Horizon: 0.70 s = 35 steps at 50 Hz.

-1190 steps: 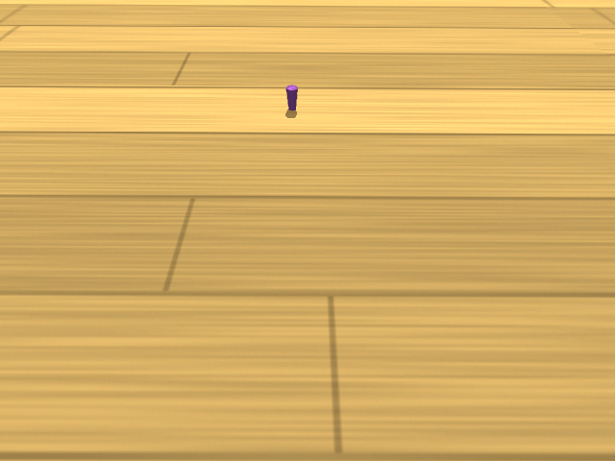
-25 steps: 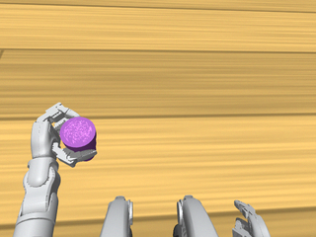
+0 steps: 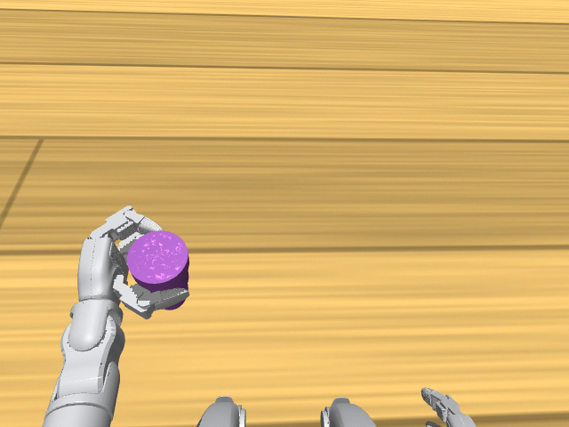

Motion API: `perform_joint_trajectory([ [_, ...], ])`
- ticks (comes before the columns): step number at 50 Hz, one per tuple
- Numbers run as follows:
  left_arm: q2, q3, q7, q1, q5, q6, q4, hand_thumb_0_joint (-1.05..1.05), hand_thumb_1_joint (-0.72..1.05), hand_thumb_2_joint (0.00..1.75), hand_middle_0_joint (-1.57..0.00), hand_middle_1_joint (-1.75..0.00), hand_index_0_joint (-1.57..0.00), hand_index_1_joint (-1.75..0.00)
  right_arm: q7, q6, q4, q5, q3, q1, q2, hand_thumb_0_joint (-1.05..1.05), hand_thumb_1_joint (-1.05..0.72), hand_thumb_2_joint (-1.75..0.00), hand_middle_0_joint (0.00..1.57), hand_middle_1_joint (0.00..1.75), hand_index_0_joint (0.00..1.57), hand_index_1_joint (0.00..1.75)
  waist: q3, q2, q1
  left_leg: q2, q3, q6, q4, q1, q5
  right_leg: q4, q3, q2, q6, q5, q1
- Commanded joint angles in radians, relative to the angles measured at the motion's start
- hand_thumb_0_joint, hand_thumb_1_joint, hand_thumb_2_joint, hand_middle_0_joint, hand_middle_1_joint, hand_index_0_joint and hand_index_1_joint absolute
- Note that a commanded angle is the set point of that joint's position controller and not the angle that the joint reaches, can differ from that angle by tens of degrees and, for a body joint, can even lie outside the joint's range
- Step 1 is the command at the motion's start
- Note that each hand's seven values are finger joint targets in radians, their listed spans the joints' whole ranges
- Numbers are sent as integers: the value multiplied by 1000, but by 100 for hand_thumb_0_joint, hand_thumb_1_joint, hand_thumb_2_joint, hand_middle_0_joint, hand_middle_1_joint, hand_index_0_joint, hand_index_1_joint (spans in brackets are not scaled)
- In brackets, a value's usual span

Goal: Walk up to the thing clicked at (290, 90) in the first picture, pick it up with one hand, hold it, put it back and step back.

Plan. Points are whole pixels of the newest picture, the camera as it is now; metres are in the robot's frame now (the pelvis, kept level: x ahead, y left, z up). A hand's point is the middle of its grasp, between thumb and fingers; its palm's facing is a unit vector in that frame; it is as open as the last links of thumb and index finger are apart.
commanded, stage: lift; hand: left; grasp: from above
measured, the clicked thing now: (165, 278) +0.34 +0.17 +0.00
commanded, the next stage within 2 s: hold in 0.54 s
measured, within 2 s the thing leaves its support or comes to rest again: neither
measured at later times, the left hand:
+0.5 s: hand (150, 237) +0.36 +0.17 +0.08, palm faces +0.10 -1.00 -0.02, open 10.4 cm
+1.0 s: hand (154, 235) +0.35 +0.16 +0.10, palm faces +0.09 -1.00 -0.01, open 10.4 cm
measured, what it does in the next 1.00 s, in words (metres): stands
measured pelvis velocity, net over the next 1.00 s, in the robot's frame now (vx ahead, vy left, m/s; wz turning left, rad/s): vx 0.02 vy -0.01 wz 0.00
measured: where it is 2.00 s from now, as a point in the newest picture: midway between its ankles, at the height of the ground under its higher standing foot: outside the picture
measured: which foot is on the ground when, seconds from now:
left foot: down 0.00-1.00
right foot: down 0.00-1.00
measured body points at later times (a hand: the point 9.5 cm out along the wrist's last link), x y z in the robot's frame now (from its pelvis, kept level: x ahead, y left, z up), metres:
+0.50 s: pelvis +0.02 +0.00 +0.03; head +0.08 +0.01 +0.48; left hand +0.35 +0.23 +0.08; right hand +0.15 -0.25 -0.07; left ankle +0.03 +0.12 -0.65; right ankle +0.02 -0.14 -0.65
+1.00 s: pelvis +0.02 -0.01 +0.05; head +0.06 +0.00 +0.49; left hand +0.34 +0.22 +0.10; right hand +0.15 -0.26 -0.06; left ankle +0.03 +0.12 -0.65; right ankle +0.02 -0.14 -0.65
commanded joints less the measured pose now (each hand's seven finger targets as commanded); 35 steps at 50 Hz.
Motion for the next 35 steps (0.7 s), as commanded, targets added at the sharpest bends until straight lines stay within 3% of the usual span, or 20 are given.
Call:
perform_joint_trajectory([
  [1, 147, 53, -6, -285, -15, -77, -250, 0, -14, 123, -130, -147, -133, -147, -17, -38, -113, -4, -57, 19, -144, 0, -93, -90, 20, 30, 20, 30, -347, 17, -6, -21, 0, 15, -205, 287, 273, -189, -4, 26, -34, 304, 237],
  [3, 125, 53, -4, -244, -19, -78, -207, 0, -12, 125, -130, -148, -133, -148, -15, -35, -113, -4, -54, 14, -140, 0, -92, -90, 20, 30, 20, 30, -313, 13, 4, -23, 4, 13, -230, 289, 267, -202, -6, 26, -36, 292, 259],
  [4, 144, 66, -2, -288, -19, -88, -258, 0, -13, 125, -130, -148, -133, -148, -15, -34, -113, -6, -53, 9, -134, 0, -92, -90, 20, 30, 20, 30, -326, 33, 9, -25, 6, 13, -236, 303, 261, -212, -4, 25, -34, 289, 264],
  [6, 115, 48, -2, -257, -18, -84, -202, 0, -12, 126, -130, -149, -133, -149, -17, -30, -114, -6, -53, 11, -132, 0, -92, -90, 20, 30, 20, 30, -297, 1, -4, -23, 7, 14, -250, 307, 268, -227, -6, 28, -33, 297, 280],
  [7, 145, 59, -2, -289, -17, -90, -249, 0, -12, 126, -130, -149, -133, -149, -18, -30, -109, -6, -53, 14, -135, 0, -92, -90, 20, 30, 20, 30, -314, 21, 1, -24, 11, 13, -255, 321, 280, -232, 0, 24, -32, 312, 302],
  [11, 109, 40, -8, -241, -12, -79, -190, 0, -13, 125, -130, -148, -132, -148, -20, -21, -110, -8, -53, 12, -130, 0, -92, -90, 20, 30, 20, 30, -297, 11, 0, -24, 13, 12, -277, 353, 319, -256, -1, 27, -33, 350, 335],
  [12, 129, 39, -7, -298, -13, -86, -263, 0, -13, 125, -129, -147, -131, -147, -20, -22, -108, -8, -55, 13, -133, 0, -92, -90, 20, 30, 20, 30, -293, 28, 1, -24, 16, 12, -285, 366, 314, -260, -1, 26, -34, 346, 335],
  [14, 85, 30, -8, -220, -13, -72, -152, 0, -12, 126, -129, -148, -132, -148, -18, -18, -110, -8, -57, 8, -135, 0, -92, -90, 20, 30, 20, 30, -252, 3, -3, -22, 12, 10, -304, 365, 303, -271, -8, 30, -36, 330, 326],
  [16, 137, 59, -2, -290, -9, -85, -240, 0, -11, 127, -130, -149, -133, -150, -21, -16, -113, -10, -58, -1, -133, 0, -92, -90, 20, 30, 20, 30, -271, 43, 3, -24, 16, 8, -317, 394, 289, -287, -4, 28, -36, 314, 342],
  [18, 101, 32, -7, -258, -13, -83, -213, 0, -10, 128, -131, -150, -134, -151, -19, -15, -115, -9, -55, -4, -134, 0, -92, -90, 20, 30, 20, 30, -253, 26, -2, -21, 7, 4, -336, 402, 283, -288, -11, 31, -38, 303, 341],
  [20, 122, 53, -4, -265, -19, -86, -242, 0, -10, 129, -132, -151, -134, -151, -20, -14, -114, -8, -57, 1, -134, 0, -92, -90, 20, 30, 20, 30, -263, 25, 7, -22, 10, 5, -337, 415, 309, -293, -10, 32, -37, 324, 365],
  [22, 86, 20, -10, -241, -20, -80, -200, 0, -11, 130, -133, -152, -135, -152, -21, -11, -115, -8, -54, 0, -132, 0, -92, -90, 20, 30, 20, 30, -254, 7, -6, -23, 12, 7, -338, 409, 327, -299, -8, 32, -35, 348, 378],
  [24, 128, 49, -8, -288, -19, -85, -259, 0, -11, 130, -134, -153, -136, -154, -23, -11, -110, -7, -59, 5, -137, 0, -92, -90, 20, 30, 20, 30, -258, 32, 2, -23, 18, 7, -341, 433, 339, -305, -2, 29, -34, 364, 382],
  [25, 91, 25, -12, -230, -15, -75, -180, 0, -11, 130, -134, -153, -136, -154, -22, -9, -115, -8, -58, 5, -137, 0, -92, -90, 20, 30, 20, 30, -241, 14, -7, -21, 14, 5, -347, 436, 346, -307, -6, 32, -36, 362, 378],
  [26, 90, 16, -16, -248, -20, -78, -224, 0, -13, 129, -133, -152, -135, -152, -20, -9, -113, -9, -59, 11, -138, 0, -92, -90, 20, 30, 20, 30, -271, 19, -2, -21, 15, 5, -343, 450, 377, -307, -6, 31, -36, 389, 397],
  [28, 138, 58, -12, -280, -19, -84, -268, 0, -13, 130, -133, -153, -135, -153, -20, -8, -111, -7, -62, 9, -141, 0, -92, -90, 20, 30, 20, 30, -278, 32, 10, -20, 14, 4, -349, 467, 392, -308, -6, 31, -36, 398, 410],
  [29, 110, 29, -17, -238, -16, -78, -217, 0, -13, 131, -134, -154, -136, -154, -21, -5, -109, -7, -59, 10, -139, 0, -93, -90, 20, 30, 20, 30, -266, 21, 3, -21, 17, 4, -349, 468, 404, -312, -5, 31, -36, 409, 410],
  [31, 113, 35, -15, -276, -25, -81, -277, 0, -12, 131, -135, -154, -137, -155, -20, -6, -108, -7, -59, 14, -138, 0, -93, -90, 20, 30, 20, 30, -286, 12, 4, -21, 16, 5, -353, 476, 415, -317, -4, 30, -34, 428, 442],
  [32, 90, 30, -16, -222, -28, -75, -211, 0, -15, 130, -134, -154, -136, -154, -18, -6, -110, -7, -57, 4, -135, 0, -93, -90, 20, 30, 20, 30, -248, 13, 5, -20, 16, 4, -355, 466, 412, -319, -6, 31, -34, 418, 428],
  [35, 87, 26, -17, -232, -25, -73, -206, 0, -16, 119, -130, -147, -133, -147, -15, -2, -116, -6, -62, 5, -138, 0, -93, -90, 20, 30, 20, 30, -258, 2, 1, -16, 15, 6, -357, 484, 440, -325, -7, 32, -33, 434, 428],
])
